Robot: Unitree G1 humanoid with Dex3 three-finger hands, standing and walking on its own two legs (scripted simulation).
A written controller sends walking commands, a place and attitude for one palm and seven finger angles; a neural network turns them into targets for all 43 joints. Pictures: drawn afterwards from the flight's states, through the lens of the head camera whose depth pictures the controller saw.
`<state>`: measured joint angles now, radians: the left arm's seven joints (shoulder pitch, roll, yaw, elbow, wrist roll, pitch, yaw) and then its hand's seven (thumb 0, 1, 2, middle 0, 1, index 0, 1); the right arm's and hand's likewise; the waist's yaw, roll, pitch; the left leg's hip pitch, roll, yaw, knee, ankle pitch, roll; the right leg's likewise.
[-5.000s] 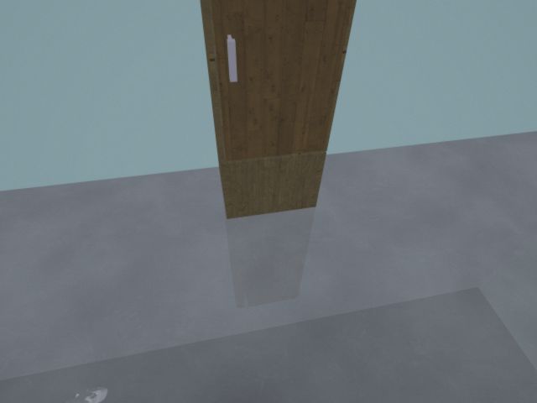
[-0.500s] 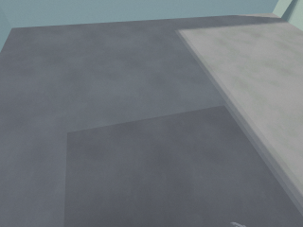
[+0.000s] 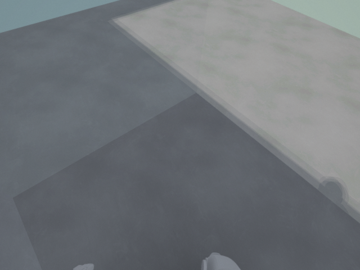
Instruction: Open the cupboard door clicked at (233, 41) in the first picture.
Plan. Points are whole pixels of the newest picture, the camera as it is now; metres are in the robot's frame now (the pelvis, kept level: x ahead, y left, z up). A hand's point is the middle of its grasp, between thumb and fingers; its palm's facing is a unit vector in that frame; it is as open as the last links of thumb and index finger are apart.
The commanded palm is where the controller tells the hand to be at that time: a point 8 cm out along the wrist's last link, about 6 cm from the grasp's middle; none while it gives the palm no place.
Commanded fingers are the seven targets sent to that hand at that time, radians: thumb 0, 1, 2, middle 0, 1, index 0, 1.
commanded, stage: walk to a spot facing it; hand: left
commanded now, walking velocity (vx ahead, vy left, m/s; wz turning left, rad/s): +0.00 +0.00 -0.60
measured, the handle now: out of the picture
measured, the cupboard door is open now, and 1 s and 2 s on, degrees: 0 0 0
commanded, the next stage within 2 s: turn to face it in 0.22 s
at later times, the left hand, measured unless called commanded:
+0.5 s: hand (123, 256) +0.17 +0.14 -0.15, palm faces -0.14 -0.96 -0.24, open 7.4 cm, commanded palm none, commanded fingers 0.00 0.90 0.90 -0.20 -0.30 -0.20 -0.30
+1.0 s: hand (107, 269) +0.14 +0.18 -0.15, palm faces +0.10 -0.95 -0.29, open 7.4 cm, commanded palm none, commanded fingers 0.00 0.90 0.90 -0.20 -0.30 -0.20 -0.30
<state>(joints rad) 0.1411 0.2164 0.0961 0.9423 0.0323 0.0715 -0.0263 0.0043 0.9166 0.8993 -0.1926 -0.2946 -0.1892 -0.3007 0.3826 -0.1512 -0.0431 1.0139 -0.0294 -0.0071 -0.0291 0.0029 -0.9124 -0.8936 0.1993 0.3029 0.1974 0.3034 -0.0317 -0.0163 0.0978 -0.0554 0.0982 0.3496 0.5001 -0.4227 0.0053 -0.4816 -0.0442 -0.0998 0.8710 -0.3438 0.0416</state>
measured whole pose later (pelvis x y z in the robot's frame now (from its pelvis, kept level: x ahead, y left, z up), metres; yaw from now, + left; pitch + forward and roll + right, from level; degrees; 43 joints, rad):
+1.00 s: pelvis +0.05 -0.04 +0.00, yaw +3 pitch +1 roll +0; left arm 0.15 0.21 0.08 0.93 0.01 0.03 0.02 0.00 0.91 0.90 -0.20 -0.30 -0.19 -0.30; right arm 0.25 -0.21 -0.07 0.97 -0.03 0.05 0.00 0.00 -0.91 -0.89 0.20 0.30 0.20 0.30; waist -0.03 0.04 0.06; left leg -0.36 -0.03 -0.14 0.52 -0.18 -0.02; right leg -0.29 -0.02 -0.01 0.60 -0.36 0.06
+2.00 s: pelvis +0.06 -0.07 +0.01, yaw +42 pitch +0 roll +3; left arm 0.15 0.17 0.03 0.85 0.02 0.01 0.02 0.00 0.91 0.90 -0.20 -0.30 -0.20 -0.30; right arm 0.23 -0.27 -0.10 0.94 -0.02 0.07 0.02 0.00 -0.91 -0.89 0.20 0.30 0.20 0.30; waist -0.04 0.05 0.05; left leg -0.47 -0.05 -0.06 1.08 -0.44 -0.04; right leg -0.25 -0.06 -0.12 0.57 -0.32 -0.04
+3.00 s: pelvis +0.07 -0.06 +0.00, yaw +75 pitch +1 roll +0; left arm 0.10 0.20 0.04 0.83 0.01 0.02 0.02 0.00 0.91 0.90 -0.20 -0.30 -0.20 -0.30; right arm 0.27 -0.24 -0.08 0.94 -0.02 0.06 0.01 0.00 -0.91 -0.89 0.20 0.30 0.20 0.30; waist -0.05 0.05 0.05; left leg -0.37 -0.10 -0.16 0.63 -0.31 0.00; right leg -0.27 -0.01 -0.03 0.55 -0.30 0.01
